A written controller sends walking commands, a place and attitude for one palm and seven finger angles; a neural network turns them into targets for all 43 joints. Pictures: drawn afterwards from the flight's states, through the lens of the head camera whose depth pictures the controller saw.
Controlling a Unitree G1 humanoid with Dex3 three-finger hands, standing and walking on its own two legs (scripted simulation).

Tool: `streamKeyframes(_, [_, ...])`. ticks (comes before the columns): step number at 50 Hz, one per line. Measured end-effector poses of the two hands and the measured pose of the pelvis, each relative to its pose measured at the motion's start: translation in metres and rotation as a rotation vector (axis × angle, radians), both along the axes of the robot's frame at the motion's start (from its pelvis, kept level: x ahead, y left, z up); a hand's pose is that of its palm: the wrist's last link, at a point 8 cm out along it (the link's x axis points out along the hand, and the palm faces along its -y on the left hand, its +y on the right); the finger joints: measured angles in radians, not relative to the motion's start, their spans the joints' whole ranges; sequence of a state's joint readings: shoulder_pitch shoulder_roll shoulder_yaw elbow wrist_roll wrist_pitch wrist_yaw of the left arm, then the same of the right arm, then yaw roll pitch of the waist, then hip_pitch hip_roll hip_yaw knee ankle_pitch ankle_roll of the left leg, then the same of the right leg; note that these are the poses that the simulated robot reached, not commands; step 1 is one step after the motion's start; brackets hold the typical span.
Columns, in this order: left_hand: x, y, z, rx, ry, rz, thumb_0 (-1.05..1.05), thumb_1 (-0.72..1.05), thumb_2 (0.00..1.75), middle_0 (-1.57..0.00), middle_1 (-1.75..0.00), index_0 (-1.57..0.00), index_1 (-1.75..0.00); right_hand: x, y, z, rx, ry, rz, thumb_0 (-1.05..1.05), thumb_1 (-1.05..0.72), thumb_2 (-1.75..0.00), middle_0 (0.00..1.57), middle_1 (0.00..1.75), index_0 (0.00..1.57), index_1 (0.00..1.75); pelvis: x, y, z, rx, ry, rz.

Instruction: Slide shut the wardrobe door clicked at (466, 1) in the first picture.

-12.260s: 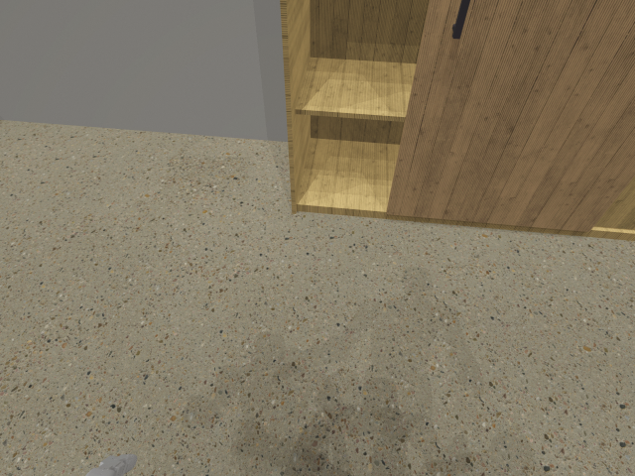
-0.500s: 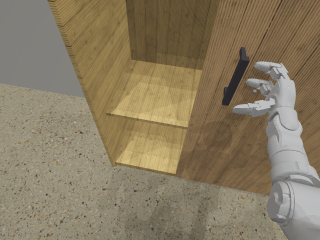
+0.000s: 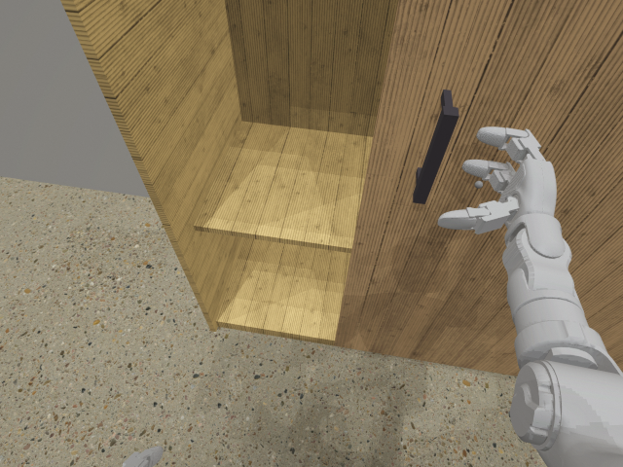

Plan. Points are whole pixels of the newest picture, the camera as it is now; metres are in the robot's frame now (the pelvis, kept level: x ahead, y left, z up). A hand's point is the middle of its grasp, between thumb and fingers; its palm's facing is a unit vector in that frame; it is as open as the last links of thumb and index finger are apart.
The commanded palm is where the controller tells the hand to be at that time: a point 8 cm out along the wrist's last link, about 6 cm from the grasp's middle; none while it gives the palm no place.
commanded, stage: move the hooked fingers beside the handle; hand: right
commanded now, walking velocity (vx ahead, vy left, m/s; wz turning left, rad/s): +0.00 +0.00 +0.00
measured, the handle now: (432, 150) +0.52 -0.09 +0.13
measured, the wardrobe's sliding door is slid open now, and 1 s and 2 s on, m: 0.40 0.40 0.40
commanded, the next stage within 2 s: feel for the door with the fingertips in 0.10 s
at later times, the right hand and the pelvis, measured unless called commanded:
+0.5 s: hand (453, 180) +0.46 -0.12 +0.13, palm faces +0.03 +1.00 +0.00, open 14.0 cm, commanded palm +0.43 -0.16 +0.13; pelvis +0.00 +0.00 +0.00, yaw +0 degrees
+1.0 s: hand (451, 171) +0.48 -0.11 +0.14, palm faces +0.06 +1.00 +0.00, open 13.9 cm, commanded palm +0.46 -0.16 +0.13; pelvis +0.00 +0.02 +0.00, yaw +0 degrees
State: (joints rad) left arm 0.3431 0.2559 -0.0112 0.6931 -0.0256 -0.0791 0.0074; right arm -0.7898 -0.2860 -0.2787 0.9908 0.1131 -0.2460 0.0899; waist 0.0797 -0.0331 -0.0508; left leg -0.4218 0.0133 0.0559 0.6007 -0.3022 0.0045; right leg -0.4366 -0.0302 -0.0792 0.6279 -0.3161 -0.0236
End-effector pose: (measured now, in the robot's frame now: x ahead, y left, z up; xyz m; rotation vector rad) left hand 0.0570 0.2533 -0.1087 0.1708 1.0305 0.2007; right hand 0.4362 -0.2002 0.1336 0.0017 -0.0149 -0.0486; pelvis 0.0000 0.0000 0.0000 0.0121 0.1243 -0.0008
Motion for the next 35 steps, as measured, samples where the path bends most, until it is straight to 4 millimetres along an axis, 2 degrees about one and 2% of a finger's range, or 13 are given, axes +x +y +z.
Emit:
streamKeyframes(13, [-0.008, -0.003, -0.003, -0.009, 0.033, 0.001, 0.01, 0.91, 0.89, -0.20, -0.30, -0.20, -0.30, 0.001, -0.001, 0.002, -0.004, -0.005, 0.006, -0.01, 0.50, -0.30, 0.30, 1.20, 0.30, 1.20, 0.001, -0.001, 0.000, 0.001, 0.002, -0.003])
streamKeyframes(29, [-0.012, 0.002, -0.006, -0.027, 0.031, 0.013, 0.01, 0.91, 0.89, -0.20, -0.30, -0.20, -0.30, 0.004, 0.043, 0.001, 0.004, -0.006, 0.027, -0.01, 0.50, -0.30, 0.30, 1.20, 0.30, 1.20, 0.001, 0.006, 0.000, -0.004, 0.000, 0.003])
streamKeyframes(35, [-0.012, 0.006, -0.006, -0.027, 0.025, 0.016, 0.01, 0.91, 0.89, -0.20, -0.30, -0.20, -0.30, 0.009, 0.045, -0.001, -0.002, 0.013, -0.003, -0.01, 0.50, -0.30, 0.30, 1.20, 0.30, 1.20, -0.001, 0.011, 0.000, -0.008, 0.003, 0.006])
